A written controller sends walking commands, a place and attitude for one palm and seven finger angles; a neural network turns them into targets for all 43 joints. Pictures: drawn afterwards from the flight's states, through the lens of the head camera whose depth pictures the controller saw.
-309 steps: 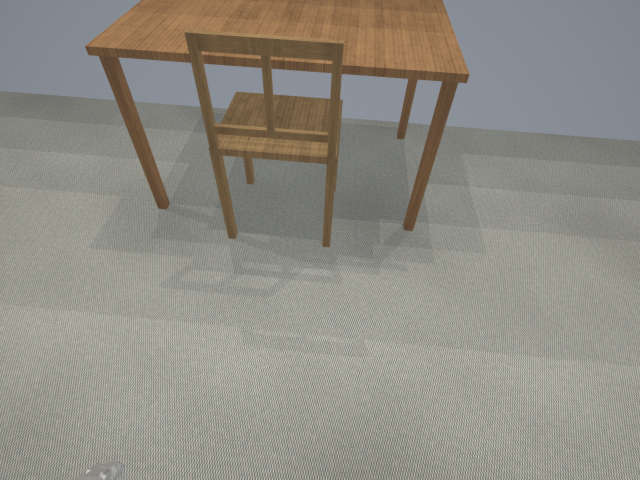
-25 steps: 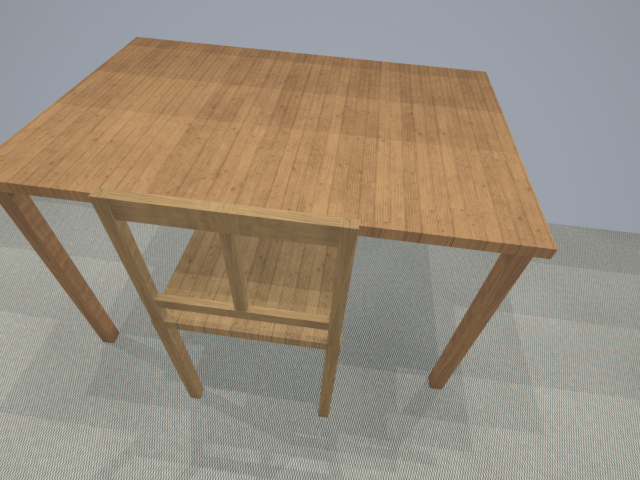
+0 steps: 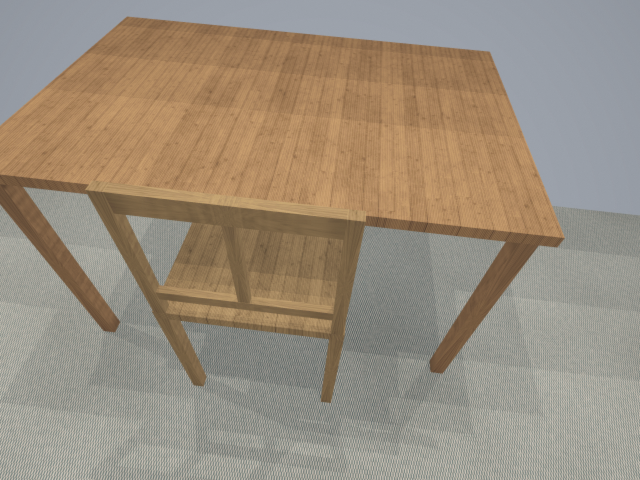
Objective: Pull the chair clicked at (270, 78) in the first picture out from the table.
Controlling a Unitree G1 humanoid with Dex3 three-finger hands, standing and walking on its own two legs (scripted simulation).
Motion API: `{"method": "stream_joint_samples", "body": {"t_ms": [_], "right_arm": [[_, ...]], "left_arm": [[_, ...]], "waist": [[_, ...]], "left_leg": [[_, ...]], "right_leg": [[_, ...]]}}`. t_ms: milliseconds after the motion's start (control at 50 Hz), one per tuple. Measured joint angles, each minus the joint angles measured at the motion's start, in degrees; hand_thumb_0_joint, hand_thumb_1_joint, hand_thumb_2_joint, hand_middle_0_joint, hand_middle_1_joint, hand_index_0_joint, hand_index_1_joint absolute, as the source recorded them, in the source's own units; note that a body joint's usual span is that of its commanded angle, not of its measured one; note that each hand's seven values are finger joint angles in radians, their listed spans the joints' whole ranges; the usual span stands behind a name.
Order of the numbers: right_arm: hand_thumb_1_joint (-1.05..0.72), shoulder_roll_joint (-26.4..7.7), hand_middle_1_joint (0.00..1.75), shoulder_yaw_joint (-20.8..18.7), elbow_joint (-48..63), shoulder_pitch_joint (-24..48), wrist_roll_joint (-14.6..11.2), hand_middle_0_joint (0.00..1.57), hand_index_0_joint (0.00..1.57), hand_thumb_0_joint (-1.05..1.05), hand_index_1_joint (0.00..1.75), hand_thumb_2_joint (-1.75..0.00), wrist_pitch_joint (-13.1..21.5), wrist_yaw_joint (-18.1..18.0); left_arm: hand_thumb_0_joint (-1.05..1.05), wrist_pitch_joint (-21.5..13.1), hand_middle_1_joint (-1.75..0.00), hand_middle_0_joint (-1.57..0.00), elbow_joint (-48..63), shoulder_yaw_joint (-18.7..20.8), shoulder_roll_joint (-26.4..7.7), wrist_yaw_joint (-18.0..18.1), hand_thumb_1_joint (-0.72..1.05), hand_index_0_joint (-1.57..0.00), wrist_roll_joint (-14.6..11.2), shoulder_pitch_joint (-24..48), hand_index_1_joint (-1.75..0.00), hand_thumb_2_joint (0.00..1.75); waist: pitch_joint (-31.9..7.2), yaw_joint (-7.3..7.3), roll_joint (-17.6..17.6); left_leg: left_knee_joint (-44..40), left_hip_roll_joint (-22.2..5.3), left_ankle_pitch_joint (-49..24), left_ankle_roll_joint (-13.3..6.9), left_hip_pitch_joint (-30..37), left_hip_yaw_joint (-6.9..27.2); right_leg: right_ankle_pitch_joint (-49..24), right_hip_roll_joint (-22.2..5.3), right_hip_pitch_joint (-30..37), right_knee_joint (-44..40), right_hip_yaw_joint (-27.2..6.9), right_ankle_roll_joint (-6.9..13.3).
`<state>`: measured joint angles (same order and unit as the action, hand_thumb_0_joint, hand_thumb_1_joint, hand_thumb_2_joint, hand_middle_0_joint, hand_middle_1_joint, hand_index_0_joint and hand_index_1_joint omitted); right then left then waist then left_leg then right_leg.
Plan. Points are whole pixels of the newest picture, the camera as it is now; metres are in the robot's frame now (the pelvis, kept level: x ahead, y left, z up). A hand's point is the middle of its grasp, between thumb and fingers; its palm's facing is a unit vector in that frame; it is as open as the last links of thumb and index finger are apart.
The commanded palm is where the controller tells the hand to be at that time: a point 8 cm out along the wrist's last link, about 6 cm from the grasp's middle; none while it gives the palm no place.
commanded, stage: come to a stop and stand still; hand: left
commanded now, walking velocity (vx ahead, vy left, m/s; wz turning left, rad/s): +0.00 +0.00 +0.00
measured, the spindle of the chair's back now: (238, 265) +0.48 +0.18 -0.11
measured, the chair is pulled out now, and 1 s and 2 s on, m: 0.00 0.00 0.00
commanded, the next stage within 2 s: look again from close up in 1.02 s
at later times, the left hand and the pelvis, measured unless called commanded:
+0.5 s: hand out of the picture +0.00 +0.16 -0.17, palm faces +0.02 -0.98 -0.21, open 7.4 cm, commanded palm none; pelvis -0.01 -0.01 +0.00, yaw +0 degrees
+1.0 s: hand out of the picture -0.01 +0.12 -0.18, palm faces +0.02 -0.99 -0.17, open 7.4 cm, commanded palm none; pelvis +0.00 -0.04 +0.00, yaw +0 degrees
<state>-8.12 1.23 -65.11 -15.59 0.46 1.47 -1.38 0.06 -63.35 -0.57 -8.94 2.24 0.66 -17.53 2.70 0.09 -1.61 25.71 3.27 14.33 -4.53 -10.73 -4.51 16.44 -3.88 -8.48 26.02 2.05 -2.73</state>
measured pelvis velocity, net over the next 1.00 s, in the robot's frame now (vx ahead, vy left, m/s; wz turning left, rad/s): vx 0.00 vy -0.04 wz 0.00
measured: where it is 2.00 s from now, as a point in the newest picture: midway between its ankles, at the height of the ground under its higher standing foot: outside the picture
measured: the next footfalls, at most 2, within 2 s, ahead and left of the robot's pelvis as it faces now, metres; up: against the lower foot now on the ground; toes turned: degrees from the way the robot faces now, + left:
none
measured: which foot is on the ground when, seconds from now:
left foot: down 0.00-1.00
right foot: down 0.00-1.00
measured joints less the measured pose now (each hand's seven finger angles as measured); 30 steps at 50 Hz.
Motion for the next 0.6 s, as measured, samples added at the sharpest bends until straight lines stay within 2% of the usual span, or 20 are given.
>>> {"method": "stream_joint_samples", "body": {"t_ms": [140,300,600], "right_arm": [[-0.91,0.18,0.30,-0.18,-0.49,0.10,-0.05,0.20,0.20,0.01,0.30,-0.89,0.13,-0.14],[-0.92,-1.69,0.30,-0.40,4.83,-1.38,0.27,0.20,0.20,0.01,0.30,-0.89,-0.23,0.18],[-0.92,-2.34,0.30,-0.19,3.64,0.16,0.17,0.20,0.20,0.01,0.29,-0.89,-0.17,0.56]], "left_arm": [[0.00,-0.19,-0.30,-0.20,-0.56,-0.06,0.84,0.08,0.91,-0.19,0.05,-0.42,-0.30,0.90],[0.00,-0.83,-0.30,-0.20,1.16,-0.51,0.90,0.39,0.90,-0.20,0.14,-0.54,-0.30,0.90],[0.00,-0.75,-0.30,-0.20,2.16,-0.24,-0.15,-0.24,0.91,-0.19,0.00,0.47,-0.30,0.90]], "waist": [[-0.24,0.06,-0.17],[-0.98,-0.51,2.28],[-1.40,-0.37,2.34]], "left_leg": [[-0.40,-0.16,-0.13,0.18,0.34,-0.17],[5.46,-1.03,2.33,0.36,-3.34,1.07],[0.69,-1.32,-0.41,1.60,-0.62,0.41]], "right_leg": [[-0.04,0.17,0.12,-0.12,-0.19,0.17],[1.53,0.87,-1.92,3.15,1.11,0.84],[0.35,1.26,-1.10,1.72,0.35,1.72]]}}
